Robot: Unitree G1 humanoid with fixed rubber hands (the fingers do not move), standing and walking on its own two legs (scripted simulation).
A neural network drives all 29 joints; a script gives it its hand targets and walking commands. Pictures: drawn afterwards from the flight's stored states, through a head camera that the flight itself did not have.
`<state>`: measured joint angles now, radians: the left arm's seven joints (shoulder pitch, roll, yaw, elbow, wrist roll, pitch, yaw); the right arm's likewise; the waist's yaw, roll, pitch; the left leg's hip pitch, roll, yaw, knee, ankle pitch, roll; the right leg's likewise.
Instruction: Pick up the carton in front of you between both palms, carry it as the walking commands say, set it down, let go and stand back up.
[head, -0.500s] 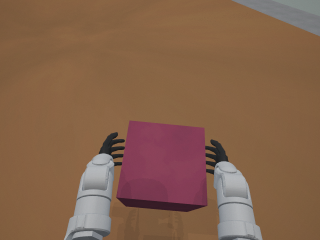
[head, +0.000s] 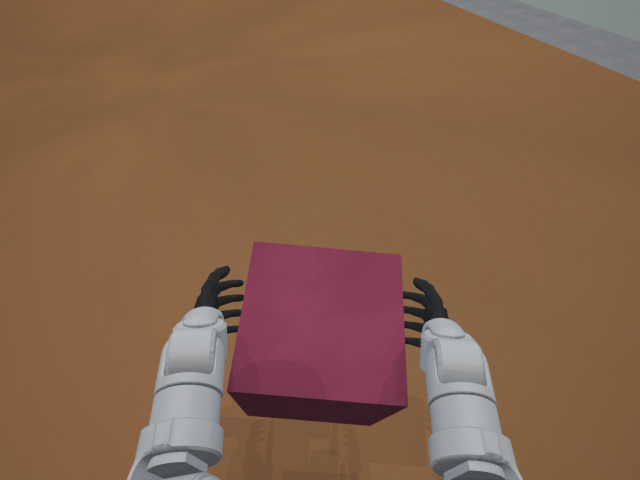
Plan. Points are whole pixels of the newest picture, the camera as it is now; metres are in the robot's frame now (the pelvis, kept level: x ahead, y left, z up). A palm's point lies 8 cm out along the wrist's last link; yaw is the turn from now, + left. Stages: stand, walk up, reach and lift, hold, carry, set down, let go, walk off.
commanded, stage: set down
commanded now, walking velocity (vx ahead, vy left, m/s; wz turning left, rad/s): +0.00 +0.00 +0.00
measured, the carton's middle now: (317, 342) +0.33 +0.01 -0.06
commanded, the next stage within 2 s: none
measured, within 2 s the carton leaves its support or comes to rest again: neither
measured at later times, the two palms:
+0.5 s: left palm (220, 364) +0.34 +0.17 -0.16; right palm (387, 370) +0.34 -0.12 -0.16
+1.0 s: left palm (225, 369) +0.40 +0.19 -0.28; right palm (366, 378) +0.39 -0.10 -0.29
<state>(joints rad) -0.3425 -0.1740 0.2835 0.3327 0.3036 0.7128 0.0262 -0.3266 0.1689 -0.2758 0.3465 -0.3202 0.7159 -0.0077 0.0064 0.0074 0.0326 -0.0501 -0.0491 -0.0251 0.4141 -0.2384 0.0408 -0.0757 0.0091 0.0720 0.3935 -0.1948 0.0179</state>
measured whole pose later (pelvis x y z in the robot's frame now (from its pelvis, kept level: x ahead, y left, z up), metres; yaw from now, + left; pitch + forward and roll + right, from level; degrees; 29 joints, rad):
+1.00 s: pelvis -0.07 -0.02 -0.20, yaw -1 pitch +43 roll -2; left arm -1.01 0.03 0.47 0.68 0.30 0.27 -0.04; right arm -0.91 0.19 -0.52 0.56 -0.25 0.26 -0.21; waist 0.07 -0.07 -0.11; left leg -1.74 -0.08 -0.06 1.49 -0.50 0.00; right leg -1.76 0.12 0.08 1.44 -0.43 0.05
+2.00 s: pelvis -0.09 -0.01 -0.38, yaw -2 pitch +39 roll -4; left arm -1.54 0.37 0.19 1.06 0.08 0.27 -0.01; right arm -1.35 0.01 -0.48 0.78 -0.05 0.21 -0.25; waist 0.06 -0.08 0.29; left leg -2.21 -0.11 -0.04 2.17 -0.64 0.00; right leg -2.21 0.18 0.04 2.09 -0.59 0.11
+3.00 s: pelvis -0.08 -0.01 -0.40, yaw -2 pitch +38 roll -4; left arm -1.52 0.41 0.33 1.10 0.16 0.14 -0.12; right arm -1.42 -0.06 -0.48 0.95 -0.15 0.14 -0.11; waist 0.05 -0.09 0.37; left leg -2.21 -0.06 -0.03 2.24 -0.69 0.01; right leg -2.21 0.16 0.01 2.17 -0.63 0.09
